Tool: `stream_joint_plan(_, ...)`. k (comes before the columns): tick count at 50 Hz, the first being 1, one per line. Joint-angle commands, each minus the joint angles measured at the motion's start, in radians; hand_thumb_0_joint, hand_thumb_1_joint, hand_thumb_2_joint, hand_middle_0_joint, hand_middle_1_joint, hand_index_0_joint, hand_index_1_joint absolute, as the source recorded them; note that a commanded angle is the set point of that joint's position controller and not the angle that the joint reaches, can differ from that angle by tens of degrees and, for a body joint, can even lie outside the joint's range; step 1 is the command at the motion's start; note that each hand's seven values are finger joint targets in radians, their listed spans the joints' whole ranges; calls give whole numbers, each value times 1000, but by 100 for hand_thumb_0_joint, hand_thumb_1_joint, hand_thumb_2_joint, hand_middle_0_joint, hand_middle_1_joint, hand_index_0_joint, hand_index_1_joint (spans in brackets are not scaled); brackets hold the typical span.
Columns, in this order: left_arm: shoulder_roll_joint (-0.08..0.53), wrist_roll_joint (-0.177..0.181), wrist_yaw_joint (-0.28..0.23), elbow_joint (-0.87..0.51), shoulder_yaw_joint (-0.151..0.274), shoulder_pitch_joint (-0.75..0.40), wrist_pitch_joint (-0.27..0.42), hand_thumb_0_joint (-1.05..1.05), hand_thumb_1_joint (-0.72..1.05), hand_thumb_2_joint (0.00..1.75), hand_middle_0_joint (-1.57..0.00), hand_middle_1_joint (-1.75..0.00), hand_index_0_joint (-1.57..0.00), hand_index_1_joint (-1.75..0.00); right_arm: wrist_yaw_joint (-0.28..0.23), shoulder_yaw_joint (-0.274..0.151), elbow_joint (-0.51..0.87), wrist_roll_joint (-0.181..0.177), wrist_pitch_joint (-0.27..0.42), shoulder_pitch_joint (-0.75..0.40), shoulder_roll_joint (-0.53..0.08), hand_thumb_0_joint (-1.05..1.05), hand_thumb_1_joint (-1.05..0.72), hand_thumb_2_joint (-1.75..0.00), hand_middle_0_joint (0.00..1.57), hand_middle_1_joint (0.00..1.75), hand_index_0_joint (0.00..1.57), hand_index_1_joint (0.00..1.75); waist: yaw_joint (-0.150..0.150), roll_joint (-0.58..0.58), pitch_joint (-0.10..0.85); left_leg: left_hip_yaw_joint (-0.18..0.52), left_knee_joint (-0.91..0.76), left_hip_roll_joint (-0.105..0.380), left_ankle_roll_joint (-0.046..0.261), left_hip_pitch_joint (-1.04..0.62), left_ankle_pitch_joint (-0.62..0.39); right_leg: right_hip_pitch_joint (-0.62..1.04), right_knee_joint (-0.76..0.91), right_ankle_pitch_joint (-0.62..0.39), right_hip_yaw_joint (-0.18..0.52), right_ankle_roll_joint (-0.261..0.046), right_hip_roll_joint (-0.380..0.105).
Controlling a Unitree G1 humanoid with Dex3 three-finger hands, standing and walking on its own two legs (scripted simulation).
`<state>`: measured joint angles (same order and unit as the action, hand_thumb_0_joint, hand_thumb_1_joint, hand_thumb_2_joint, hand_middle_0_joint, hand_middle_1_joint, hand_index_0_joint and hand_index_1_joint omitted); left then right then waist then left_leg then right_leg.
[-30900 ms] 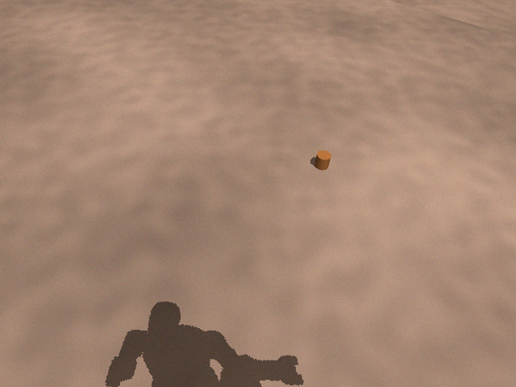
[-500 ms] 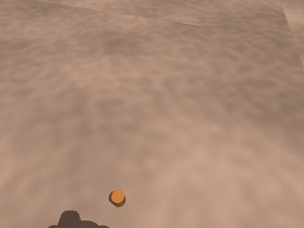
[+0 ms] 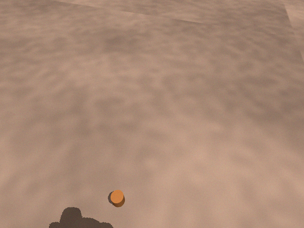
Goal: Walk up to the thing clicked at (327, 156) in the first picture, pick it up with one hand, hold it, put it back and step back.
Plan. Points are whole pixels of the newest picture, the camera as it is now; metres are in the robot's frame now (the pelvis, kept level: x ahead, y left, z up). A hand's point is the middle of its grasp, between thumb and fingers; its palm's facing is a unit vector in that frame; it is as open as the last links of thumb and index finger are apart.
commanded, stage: stand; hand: left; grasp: from above
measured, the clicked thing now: (117, 198) +0.43 +0.21 -0.74
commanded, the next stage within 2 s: step back in 0.52 s
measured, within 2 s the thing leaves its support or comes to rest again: neither
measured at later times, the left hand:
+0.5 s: hand out of the picture +0.08 +0.24 -0.16, palm faces +0.00 -0.94 -0.34, open 7.4 cm
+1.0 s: hand out of the picture +0.07 +0.32 -0.18, palm faces -0.04 -0.94 -0.35, open 7.4 cm
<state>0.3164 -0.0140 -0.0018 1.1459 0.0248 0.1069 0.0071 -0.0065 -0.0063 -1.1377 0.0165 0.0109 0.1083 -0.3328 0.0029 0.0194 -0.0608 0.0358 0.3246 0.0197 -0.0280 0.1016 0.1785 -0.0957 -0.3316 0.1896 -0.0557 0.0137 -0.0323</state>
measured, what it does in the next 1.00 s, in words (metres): lifts its right foot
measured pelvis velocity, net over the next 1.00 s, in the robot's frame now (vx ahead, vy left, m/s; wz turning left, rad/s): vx -0.08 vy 0.06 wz -0.01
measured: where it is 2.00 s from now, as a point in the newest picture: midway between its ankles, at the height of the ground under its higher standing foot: outside the picture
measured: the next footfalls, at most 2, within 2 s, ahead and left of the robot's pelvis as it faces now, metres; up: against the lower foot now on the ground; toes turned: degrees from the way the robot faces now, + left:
right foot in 1.32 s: -0.16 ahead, -0.07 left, +0.00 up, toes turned -4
left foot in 1.70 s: -0.25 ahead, +0.16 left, +0.00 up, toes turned -2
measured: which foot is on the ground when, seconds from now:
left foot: down 0.00-1.00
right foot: down 0.00-0.82, up 0.84-1.00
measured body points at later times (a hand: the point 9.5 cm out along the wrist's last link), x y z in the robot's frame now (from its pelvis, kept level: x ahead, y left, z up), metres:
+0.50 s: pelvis +0.00 +0.00 +0.00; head +0.01 -0.01 +0.45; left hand +0.08 +0.29 -0.13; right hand +0.08 -0.30 -0.14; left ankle +0.00 +0.14 -0.75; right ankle +0.00 -0.12 -0.75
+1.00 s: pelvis -0.08 +0.06 -0.02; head +0.01 +0.09 +0.42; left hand +0.07 +0.37 -0.16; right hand -0.01 -0.26 -0.12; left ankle -0.04 +0.14 -0.75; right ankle -0.10 -0.09 -0.67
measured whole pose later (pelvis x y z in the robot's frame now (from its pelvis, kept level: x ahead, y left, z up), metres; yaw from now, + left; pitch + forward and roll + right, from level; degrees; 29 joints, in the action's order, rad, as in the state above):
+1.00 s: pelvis -0.08 +0.06 -0.02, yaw +0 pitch -1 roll -1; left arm 0.40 0.00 -0.03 0.90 0.06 0.03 -0.06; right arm -0.01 -0.05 -0.92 0.02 -0.03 0.15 -0.35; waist -0.03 -0.06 -0.21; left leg -0.01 0.57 -0.03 0.06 0.30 0.25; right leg -0.46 -1.13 0.51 0.16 0.00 0.11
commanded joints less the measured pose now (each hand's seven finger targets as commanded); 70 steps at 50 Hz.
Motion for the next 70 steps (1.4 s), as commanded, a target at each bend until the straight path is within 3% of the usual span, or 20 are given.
stream_joint_plan(1,204,1,-16,-60,37,-29,17,0,90,90,-20,-30,-20,-30,-13,-36,52,0,15,-30,-199,0,-90,-90,20,30,20,30,5,-13,73,66,-37,102,38,4,-164,28,53,-133,84,-20,-104)
stream_joint_plan(25,224,1,-11,-78,34,-34,22,0,90,90,-20,-30,-20,-30,-9,-33,63,-1,15,-26,-202,0,-90,-90,20,30,20,30,0,-13,76,61,-47,105,33,3,-156,24,52,-128,86,-30,-103)
stream_joint_plan(26,304,23,-15,-89,86,-38,13,0,90,90,-20,-30,-20,-30,-2,-55,95,-12,-3,-64,-264,0,-90,-90,20,30,20,30,3,-28,-35,61,84,81,64,93,-309,-40,-17,-308,105,-40,-105)
stream_joint_plan(29,310,24,-21,-140,99,-30,4,0,90,90,-20,-30,-20,-30,0,-59,132,-29,-20,-7,-223,0,-90,-90,20,30,20,30,-12,-85,80,-3,281,12,58,89,-265,-23,-34,-446,154,-133,-183)
stream_joint_plan(32,324,-7,-25,-221,108,-99,-4,0,90,90,-20,-30,-20,-30,7,-82,180,-18,-51,26,-228,0,-90,-90,20,30,20,30,-16,-204,119,23,613,-57,74,169,339,-96,-25,-443,266,-274,-344)
stream_joint_plan(33,322,-11,-26,-242,109,-124,-6,0,90,90,-20,-30,-20,-30,9,-84,189,-20,-58,57,-223,0,-90,-90,20,30,20,30,-32,-195,105,60,651,-37,82,175,367,-138,-49,-427,242,-281,-347)
stream_joint_plan(37,299,-14,-28,-289,96,-129,-20,0,90,90,-20,-30,-20,-30,11,-92,215,-14,-49,99,-227,0,-90,-90,20,30,20,30,-26,-189,111,11,404,-22,71,213,226,-67,-189,-409,166,-196,-252)
stream_joint_plan(39,289,3,-22,-308,89,-132,-39,0,90,90,-20,-30,-20,-30,8,-98,209,3,-35,140,-218,0,-90,-90,20,30,20,30,-47,-116,103,-31,115,-27,58,142,-62,-76,-319,-318,119,-141,-187)
stream_joint_plan(40,236,17,-20,-314,81,-83,-50,0,90,90,-20,-30,-20,-30,3,-112,232,26,-25,105,-268,0,-90,-90,20,30,20,30,-16,24,100,150,38,99,79,99,-313,-156,-437,-141,77,-85,-74)
stream_joint_plan(41,180,22,-26,-327,71,-50,-57,0,90,90,-20,-30,-20,-30,1,-129,257,35,-16,88,-364,0,-90,-90,20,30,20,30,6,218,100,374,45,256,123,-5,-602,-368,-571,415,113,-53,111)
stream_joint_plan(42,233,14,-42,-313,83,-69,-62,0,90,90,-20,-30,-20,-30,2,-139,265,14,-15,87,-423,0,-90,-90,20,30,20,30,-48,229,134,466,40,326,216,62,-581,-326,-693,511,249,-45,137)
stream_joint_plan(46,252,23,-47,-286,84,3,-65,0,90,90,-20,-30,-20,-30,-26,-108,307,12,-13,-8,-280,0,-90,-90,20,30,20,30,19,124,135,193,137,190,165,-35,-543,-409,-848,305,271,-40,120)
stream_joint_plan(50,254,5,-38,-308,91,12,-59,0,90,90,-20,-30,-20,-30,-35,-113,314,7,-13,53,-265,0,-90,-90,20,30,20,30,-21,89,129,211,134,235,232,-98,-532,-414,-841,327,231,7,112)
stream_joint_plan(57,244,-1,-25,-331,103,49,-53,0,90,90,-20,-30,-20,-30,-34,-119,341,10,-12,72,-290,0,-90,-90,20,30,20,30,-49,88,143,246,131,294,289,-106,-415,-354,-640,355,184,4,73)
stream_joint_plan(60,240,-3,-15,-323,108,102,-52,0,90,90,-20,-30,-20,-30,-31,-117,354,12,-15,22,-300,0,-90,-90,20,30,20,30,-26,85,142,224,104,289,266,-1,-244,-264,-533,320,141,-12,45)
stream_joint_plan(65,240,-14,2,-273,119,263,-41,0,90,90,-20,-30,-20,-30,-17,-111,354,0,-32,-37,-297,0,-90,-90,20,30,20,30,41,88,147,128,152,193,138,225,44,-21,-135,101,96,-74,14)
stream_joint_plan(66,294,-31,1,-295,133,237,-33,0,90,90,-20,-30,-20,-30,-14,-97,360,-8,-32,-20,-259,0,-90,-90,20,30,20,30,26,-76,97,69,270,104,75,360,159,-35,-42,203,316,-122,-111)
stream_joint_plan(67,398,-25,3,-337,154,159,-36,0,90,90,-20,-30,-20,-30,-19,-95,371,-16,-32,-86,-229,0,-90,-90,20,30,20,30,67,-341,6,-31,534,-105,23,405,362,-232,102,240,583,-265,-305)
stream_joint_plan(68,408,-34,1,-388,154,83,-30,0,90,90,-20,-30,-20,-30,-25,-105,354,-9,-40,-63,-258,0,-90,-90,20,30,20,30,52,-291,-59,87,740,-107,9,362,429,-375,114,191,641,-330,-383)
stream_joint_plan(70,311,-24,-15,-420,126,-32,-18,0,90,90,-20,-30,-20,-30,-20,-99,314,-18,-37,38,-246,0,-90,-90,20,30,20,30,-26,-130,-34,149,852,-147,20,358,304,-297,1,-136,372,-250,-237)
